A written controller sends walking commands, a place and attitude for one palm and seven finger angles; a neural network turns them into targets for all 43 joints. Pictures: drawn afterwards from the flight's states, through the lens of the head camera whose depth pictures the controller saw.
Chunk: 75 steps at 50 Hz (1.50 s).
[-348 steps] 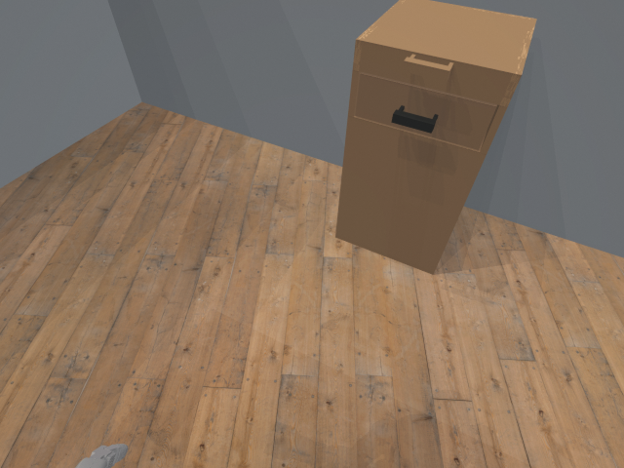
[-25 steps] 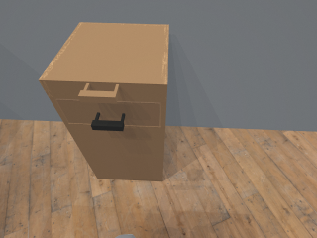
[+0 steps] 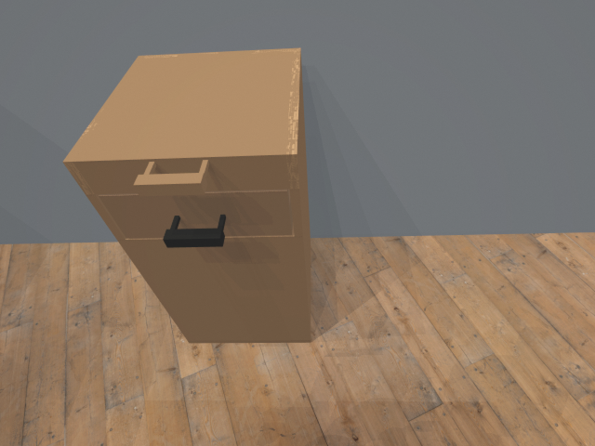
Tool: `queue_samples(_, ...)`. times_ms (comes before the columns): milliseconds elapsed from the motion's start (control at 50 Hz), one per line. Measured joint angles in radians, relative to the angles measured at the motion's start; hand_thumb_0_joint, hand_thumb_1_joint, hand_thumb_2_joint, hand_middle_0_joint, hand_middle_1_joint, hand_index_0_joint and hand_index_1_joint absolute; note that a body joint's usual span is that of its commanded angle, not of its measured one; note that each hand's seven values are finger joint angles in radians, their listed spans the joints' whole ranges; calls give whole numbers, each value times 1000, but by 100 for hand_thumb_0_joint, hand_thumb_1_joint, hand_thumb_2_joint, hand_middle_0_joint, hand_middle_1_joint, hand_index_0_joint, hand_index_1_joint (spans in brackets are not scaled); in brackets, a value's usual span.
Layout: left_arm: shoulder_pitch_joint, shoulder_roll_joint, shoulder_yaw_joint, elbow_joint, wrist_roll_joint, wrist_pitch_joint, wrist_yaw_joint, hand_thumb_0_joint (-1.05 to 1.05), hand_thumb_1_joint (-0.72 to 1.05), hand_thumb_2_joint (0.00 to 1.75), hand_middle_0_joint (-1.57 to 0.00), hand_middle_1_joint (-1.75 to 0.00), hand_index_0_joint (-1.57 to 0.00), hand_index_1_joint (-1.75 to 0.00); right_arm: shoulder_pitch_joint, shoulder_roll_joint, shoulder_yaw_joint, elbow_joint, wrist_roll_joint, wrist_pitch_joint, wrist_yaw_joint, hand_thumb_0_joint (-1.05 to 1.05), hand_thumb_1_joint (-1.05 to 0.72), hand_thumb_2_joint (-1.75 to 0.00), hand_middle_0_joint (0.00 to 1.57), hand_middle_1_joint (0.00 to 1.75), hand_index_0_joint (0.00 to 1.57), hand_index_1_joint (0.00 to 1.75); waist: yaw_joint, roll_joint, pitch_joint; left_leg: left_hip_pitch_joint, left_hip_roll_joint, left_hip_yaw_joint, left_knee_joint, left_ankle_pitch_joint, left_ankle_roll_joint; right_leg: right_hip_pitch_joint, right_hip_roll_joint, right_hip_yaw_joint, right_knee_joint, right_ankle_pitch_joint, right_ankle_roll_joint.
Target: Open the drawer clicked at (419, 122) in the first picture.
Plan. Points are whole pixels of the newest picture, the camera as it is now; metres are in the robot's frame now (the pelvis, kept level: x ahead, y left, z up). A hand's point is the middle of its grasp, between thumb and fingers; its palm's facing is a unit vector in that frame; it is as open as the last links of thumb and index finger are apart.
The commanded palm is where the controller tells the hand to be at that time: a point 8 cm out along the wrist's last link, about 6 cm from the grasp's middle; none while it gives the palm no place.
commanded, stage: come to a stop and stand still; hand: left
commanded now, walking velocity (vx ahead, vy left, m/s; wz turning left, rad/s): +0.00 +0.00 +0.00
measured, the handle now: (197, 228) +0.53 +0.26 -0.09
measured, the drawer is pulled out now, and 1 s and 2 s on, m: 0.00 0.00 0.00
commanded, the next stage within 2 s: look again from close up in 1.40 s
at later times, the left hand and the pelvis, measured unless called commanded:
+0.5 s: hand out of the picture -0.01 +0.21 -0.17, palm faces +0.04 -0.98 -0.19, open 7.4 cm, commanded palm none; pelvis -0.02 +0.03 +0.01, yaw +1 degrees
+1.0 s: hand out of the picture +0.00 +0.22 -0.17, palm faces +0.04 -0.99 -0.13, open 7.4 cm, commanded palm none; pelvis +0.02 +0.07 +0.01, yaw +0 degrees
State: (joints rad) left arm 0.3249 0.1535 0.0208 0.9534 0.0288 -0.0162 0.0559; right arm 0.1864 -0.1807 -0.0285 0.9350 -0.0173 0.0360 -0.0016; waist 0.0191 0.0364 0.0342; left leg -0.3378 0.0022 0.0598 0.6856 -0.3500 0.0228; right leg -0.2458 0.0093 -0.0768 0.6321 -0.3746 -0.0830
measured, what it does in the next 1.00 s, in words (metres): steps on the spot: left foot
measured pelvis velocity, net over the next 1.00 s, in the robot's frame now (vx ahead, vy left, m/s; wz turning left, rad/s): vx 0.02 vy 0.07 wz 0.01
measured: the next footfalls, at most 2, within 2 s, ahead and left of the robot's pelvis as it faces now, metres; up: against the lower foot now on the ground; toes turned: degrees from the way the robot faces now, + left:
left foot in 0.14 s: -0.02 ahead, +0.15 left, +0.00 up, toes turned +2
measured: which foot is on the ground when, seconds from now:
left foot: up 0.00-0.12, down 0.14-1.00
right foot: down 0.00-1.00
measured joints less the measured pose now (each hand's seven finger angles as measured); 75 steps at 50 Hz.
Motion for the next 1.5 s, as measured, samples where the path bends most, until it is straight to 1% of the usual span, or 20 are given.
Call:
queue_samples(60, 1, 15, -4, -27, 0, -6, -1, 0, 90, 90, -20, -30, -20, -29, 24, -1, 1, -4, 4, 3, 0, -1, -92, -90, 20, 30, 20, 30, -9, -18, -10, 25, 2, -14, 24, -30, 5, 9, 1, -9, -14, 12, -3)
queue_samples(120, -17, 30, -12, -40, -5, -1, -5, 0, 90, 90, -20, -30, -20, -29, 47, 1, 8, 5, 5, 0, -2, 0, -91, -90, 20, 30, 20, 30, -20, -33, -19, 79, 12, -18, -61, 11, 4, 14, 8, -32, -23, 21, -3)
queue_samples(160, -38, 38, -17, -36, -11, 6, -10, 0, 90, 90, -20, -30, -20, -29, 57, 6, 14, 24, 4, -3, -4, 0, -91, -90, 20, 30, 20, 30, -25, -46, -18, 97, 15, -24, -101, 41, -20, 14, 10, -45, -25, 25, 0)
queue_samples(180, -48, 40, -18, -33, -13, 10, -12, 0, 90, 90, -20, -30, -20, -29, 61, 10, 19, 33, 2, -4, -5, 0, -91, -90, 20, 30, 20, 30, -21, -57, -15, 101, 14, -22, -108, 48, -28, 19, 9, -43, -34, 33, 2)
queue_samples(220, -59, 39, -21, -27, -18, 14, -17, 0, 90, 90, -20, -30, -20, -29, 73, 14, 29, 49, -2, -7, -5, 0, -91, -90, 20, 30, 20, 30, -17, -66, -16, 104, 19, -18, -124, 61, -31, 28, 15, -40, -67, 58, 5)
queue_samples(340, -62, 39, -25, -3, -22, 19, -29, 0, 91, 90, -20, -30, -20, -29, 113, 20, 47, 83, -8, -10, -5, 0, -91, -90, 20, 30, 20, 30, -23, -63, -14, 94, 22, -12, -160, 92, -15, 33, 22, -33, -141, 115, 18)
queue_samples(420, -48, 44, -23, 22, -23, 23, -34, 0, 91, 90, -20, -30, -20, -29, 144, 27, 54, 106, -10, -13, -5, 0, -91, -90, 20, 30, 20, 30, -27, -63, -14, 89, 13, -7, -176, 100, -4, 28, 14, -28, -160, 127, 29)
queue_samples(560, -17, 39, -22, 75, -25, 19, -34, 0, 91, 90, -20, -30, -20, -29, 173, 40, 63, 148, -5, -26, -10, 0, -91, -90, 20, 30, 20, 30, -22, -61, -14, 100, -8, 3, -199, 97, 18, 34, -5, -18, -174, 124, 52)
queue_samples(740, 0, 4, -32, 134, -24, 8, -28, 0, 91, 90, -20, -30, -20, -29, 131, 51, 69, 173, 2, -49, -24, 0, -91, -90, 20, 30, 20, 30, -11, -55, -18, 141, -30, 16, -212, 73, 40, 69, -26, -4, -177, 101, 78)
queue_samples(900, -7, -20, -36, 155, -21, 7, -23, 0, 90, 90, -20, -30, -20, -29, 100, 32, 62, 183, 4, -58, -34, 1, -93, -90, 20, 30, 21, 30, -7, -62, -25, 172, -45, 27, -221, 53, 55, 92, -41, 8, -174, 79, 96)
queue_samples(1220, -31, -8, -27, 158, -22, 12, -18, 0, 91, 90, -20, -30, -20, -29, 104, 43, 64, 197, 4, -62, -42, 0, -92, -90, 20, 30, 20, 30, -14, -62, -6, 207, -61, 37, -238, 37, 68, 117, -56, 20, -173, 58, 111)
queue_samples(1500, -32, -13, -22, 160, -21, 17, -15, 0, 91, 90, -20, -30, -20, -29, 124, 64, 66, 213, 5, -62, -42, 0, -91, -90, 20, 30, 20, 30, -17, -54, -6, 224, -61, 39, -246, 38, 63, 126, -55, 22, -167, 52, 107)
